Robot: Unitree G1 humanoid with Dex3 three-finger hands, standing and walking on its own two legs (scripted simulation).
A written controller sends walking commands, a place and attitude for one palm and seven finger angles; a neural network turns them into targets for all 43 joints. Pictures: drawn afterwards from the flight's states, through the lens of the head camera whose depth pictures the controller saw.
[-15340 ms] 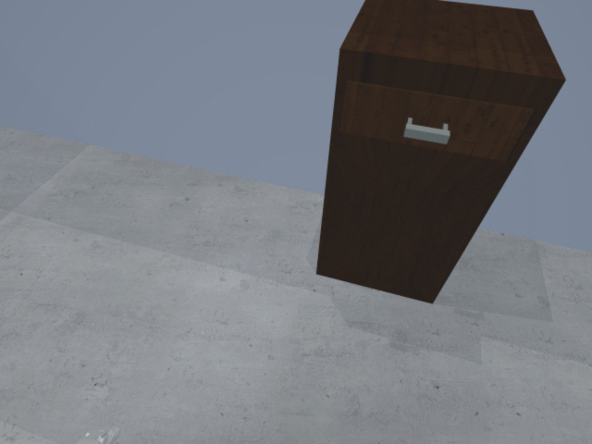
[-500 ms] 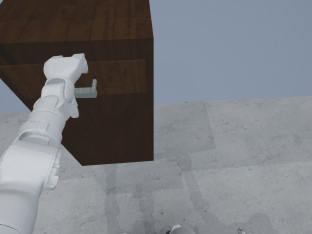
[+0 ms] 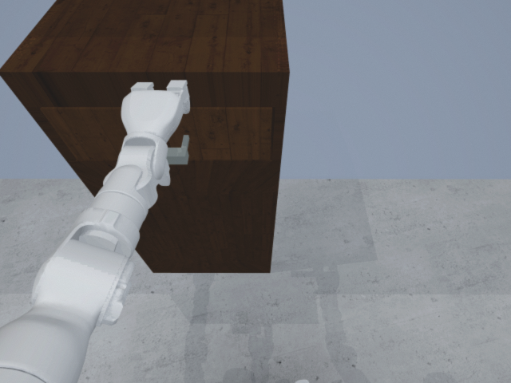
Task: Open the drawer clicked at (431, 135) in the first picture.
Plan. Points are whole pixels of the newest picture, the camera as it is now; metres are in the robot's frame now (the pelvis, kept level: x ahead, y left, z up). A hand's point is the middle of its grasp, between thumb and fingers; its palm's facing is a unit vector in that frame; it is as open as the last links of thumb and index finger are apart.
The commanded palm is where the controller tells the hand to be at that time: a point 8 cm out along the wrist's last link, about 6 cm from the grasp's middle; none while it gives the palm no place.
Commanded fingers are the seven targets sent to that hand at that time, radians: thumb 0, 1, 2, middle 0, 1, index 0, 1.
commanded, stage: move the hooked fingers above the handle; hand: left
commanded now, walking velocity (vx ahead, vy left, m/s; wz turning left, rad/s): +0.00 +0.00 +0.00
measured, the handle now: (162, 147) +0.54 +0.16 +0.02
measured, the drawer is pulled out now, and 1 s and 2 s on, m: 0.00 0.00 0.00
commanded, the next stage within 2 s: lower the fingers behind the handle in 1.92 s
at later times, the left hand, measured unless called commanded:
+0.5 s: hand (153, 149) +0.49 +0.15 +0.08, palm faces +0.09 -0.07 -0.99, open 13.8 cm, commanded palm +0.48 +0.18 +0.13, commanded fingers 0.00 -0.50 0.30 -0.30 -1.20 -0.30 -1.20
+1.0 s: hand (144, 169) +0.47 +0.18 +0.05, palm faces -0.16 +0.01 -0.99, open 13.9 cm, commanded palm +0.48 +0.17 +0.13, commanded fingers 0.00 -0.50 0.30 -0.30 -1.20 -0.30 -1.20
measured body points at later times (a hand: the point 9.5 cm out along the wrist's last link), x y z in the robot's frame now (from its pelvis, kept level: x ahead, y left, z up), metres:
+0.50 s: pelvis +0.00 -0.01 +0.00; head +0.08 -0.01 +0.44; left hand +0.48 +0.16 +0.13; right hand +0.02 -0.31 -0.12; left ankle +0.01 +0.09 -0.71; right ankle +0.00 -0.12 -0.71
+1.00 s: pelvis -0.02 -0.02 +0.00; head +0.07 -0.03 +0.44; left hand +0.47 +0.17 +0.10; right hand +0.02 -0.29 -0.13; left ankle +0.01 +0.09 -0.71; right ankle +0.00 -0.12 -0.71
